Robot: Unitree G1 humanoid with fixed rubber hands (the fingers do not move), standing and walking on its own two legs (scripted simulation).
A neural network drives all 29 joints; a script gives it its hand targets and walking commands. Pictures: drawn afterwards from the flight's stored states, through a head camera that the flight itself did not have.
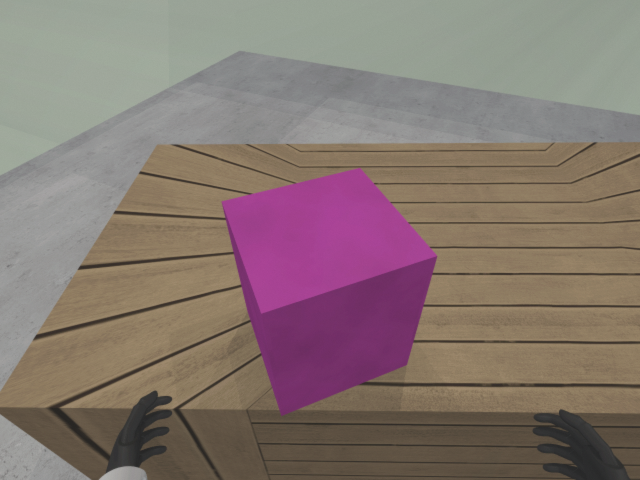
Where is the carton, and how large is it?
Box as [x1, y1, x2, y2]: [222, 168, 436, 415]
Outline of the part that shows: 360,168 222,201 247,310 281,415 405,365 407,362 436,255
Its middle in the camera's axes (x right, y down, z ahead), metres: +0.00 +0.08 +0.57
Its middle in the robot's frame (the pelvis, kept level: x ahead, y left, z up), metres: +0.39 +0.05 +0.03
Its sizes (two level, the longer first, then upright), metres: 0.210 0.200 0.250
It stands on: a pedestal, 0.69 m high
